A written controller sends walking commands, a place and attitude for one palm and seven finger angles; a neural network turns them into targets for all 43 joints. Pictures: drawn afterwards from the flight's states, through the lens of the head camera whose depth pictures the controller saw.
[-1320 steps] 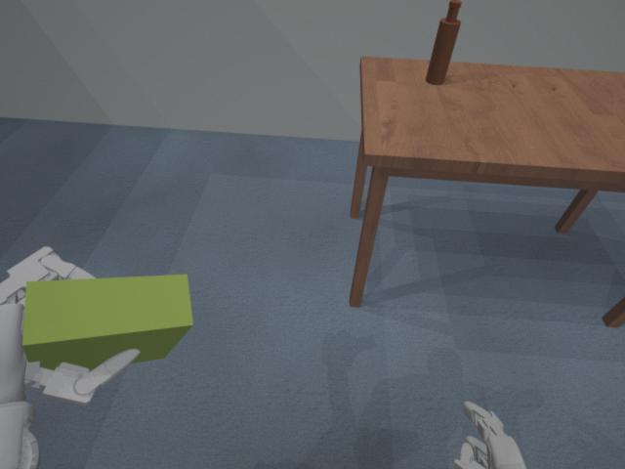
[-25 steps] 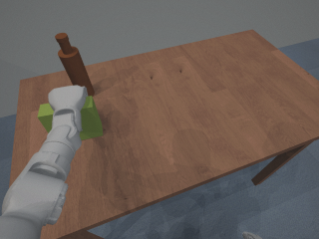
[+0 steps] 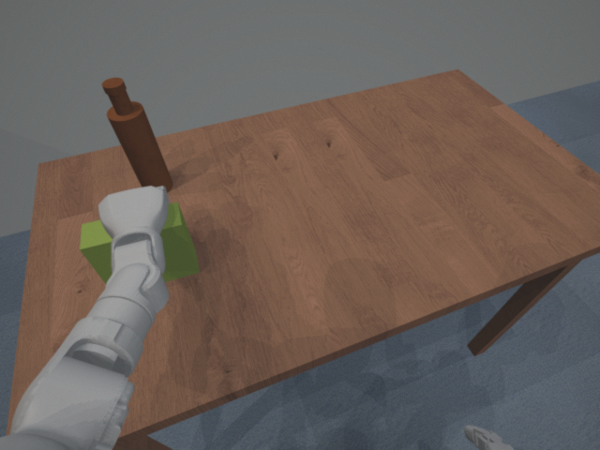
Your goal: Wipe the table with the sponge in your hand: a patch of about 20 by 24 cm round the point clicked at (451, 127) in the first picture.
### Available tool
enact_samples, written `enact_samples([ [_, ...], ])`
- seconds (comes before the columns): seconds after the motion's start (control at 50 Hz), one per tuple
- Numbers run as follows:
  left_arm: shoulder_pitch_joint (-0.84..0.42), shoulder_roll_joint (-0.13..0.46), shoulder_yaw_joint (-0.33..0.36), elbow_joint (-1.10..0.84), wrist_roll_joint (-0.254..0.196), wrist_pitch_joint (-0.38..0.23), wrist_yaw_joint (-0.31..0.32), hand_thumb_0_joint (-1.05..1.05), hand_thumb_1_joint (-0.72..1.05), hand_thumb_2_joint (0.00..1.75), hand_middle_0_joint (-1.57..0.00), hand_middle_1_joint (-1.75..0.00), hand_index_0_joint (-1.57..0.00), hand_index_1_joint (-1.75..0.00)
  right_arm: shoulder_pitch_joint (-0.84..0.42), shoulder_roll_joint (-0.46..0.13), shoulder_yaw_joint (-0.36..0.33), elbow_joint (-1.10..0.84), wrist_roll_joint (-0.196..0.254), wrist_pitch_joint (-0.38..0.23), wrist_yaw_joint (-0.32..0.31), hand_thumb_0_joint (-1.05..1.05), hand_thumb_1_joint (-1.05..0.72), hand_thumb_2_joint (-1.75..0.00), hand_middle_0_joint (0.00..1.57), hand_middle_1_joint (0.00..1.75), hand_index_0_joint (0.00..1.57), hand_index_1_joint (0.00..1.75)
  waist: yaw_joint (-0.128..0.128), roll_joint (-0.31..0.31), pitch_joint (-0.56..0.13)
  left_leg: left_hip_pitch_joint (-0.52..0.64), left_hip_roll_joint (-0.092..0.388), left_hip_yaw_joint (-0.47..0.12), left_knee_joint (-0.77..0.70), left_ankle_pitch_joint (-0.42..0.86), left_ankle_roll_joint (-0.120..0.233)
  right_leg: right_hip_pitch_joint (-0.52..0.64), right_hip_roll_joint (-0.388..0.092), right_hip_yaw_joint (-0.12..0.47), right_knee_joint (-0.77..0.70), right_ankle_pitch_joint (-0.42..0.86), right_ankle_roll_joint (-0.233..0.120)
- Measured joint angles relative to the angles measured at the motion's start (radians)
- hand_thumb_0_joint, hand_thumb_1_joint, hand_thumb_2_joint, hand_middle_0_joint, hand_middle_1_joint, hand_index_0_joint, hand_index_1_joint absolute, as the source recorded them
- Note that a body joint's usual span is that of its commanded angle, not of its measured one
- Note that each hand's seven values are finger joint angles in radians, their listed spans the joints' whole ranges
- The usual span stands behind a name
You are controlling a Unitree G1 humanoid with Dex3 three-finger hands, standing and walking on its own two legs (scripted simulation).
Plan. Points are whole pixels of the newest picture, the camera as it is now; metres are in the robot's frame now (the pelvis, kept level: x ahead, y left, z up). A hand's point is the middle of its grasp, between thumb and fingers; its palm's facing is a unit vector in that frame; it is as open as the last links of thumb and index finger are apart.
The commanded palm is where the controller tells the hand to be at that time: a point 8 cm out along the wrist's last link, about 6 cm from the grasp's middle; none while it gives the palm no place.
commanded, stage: wipe back along the middle lane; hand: left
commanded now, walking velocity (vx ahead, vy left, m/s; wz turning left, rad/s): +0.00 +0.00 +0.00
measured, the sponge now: (149, 258) +0.39 +0.27 -0.01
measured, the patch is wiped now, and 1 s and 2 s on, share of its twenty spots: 0.45 0.70 0.70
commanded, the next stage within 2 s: slide across to the third lane in 1.34 s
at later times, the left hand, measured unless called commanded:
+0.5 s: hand (150, 255) +0.37 +0.24 +0.04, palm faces -0.01 -0.01 -1.00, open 9.4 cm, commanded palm +0.32 +0.22 +0.07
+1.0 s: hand (156, 282) +0.32 +0.22 +0.04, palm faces +0.03 -0.05 -1.00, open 9.4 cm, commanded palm +0.27 +0.20 +0.07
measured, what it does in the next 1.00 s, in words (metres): stands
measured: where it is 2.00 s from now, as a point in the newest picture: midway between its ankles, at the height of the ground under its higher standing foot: outside the picture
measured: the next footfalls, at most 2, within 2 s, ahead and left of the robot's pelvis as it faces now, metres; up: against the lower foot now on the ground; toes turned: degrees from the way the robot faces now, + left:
none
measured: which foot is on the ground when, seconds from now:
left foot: down 0.00-1.00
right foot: down 0.00-1.00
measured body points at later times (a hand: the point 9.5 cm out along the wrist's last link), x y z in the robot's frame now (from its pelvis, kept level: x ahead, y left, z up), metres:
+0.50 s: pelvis +0.01 +0.00 +0.00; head +0.02 -0.01 +0.45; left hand +0.36 +0.24 +0.10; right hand +0.19 -0.23 -0.11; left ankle -0.04 +0.08 -0.73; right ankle +0.00 -0.10 -0.73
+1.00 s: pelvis +0.00 +0.01 +0.00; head +0.00 -0.02 +0.45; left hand +0.32 +0.22 +0.10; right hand +0.23 -0.20 -0.09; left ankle -0.04 +0.08 -0.73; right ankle +0.00 -0.10 -0.73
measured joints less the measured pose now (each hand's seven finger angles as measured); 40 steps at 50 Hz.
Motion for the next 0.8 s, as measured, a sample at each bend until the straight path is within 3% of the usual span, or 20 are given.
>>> enact_samples([
  [0.24,0.096,-0.021,-0.015,-0.107,-0.003,0.018,0.008,0.00,-0.44,1.13,-0.74,-1.48,-0.74,-1.51,-0.004,0.012,0.003,-0.015,0.002,0.001,0.004,0.01,-0.91,-0.90,0.20,0.30,0.20,0.30,0.021,0.012,-0.017,0.016,0.001,0.012,-0.001,-0.005,0.001,0.009,0.002,0.012,0.008,-0.006,0.001],
  [0.8,0.357,-0.085,-0.117,-0.479,0.009,0.170,-0.013,0.04,-0.43,1.10,-0.70,-1.50,-0.75,-1.48,-0.111,0.018,0.026,-0.076,0.013,0.000,0.046,0.01,-0.91,-0.90,0.20,0.30,0.19,0.30,0.062,0.016,-0.007,0.109,-0.010,0.016,-0.005,-0.025,0.010,0.092,-0.009,0.018,0.024,-0.036,0.010],
])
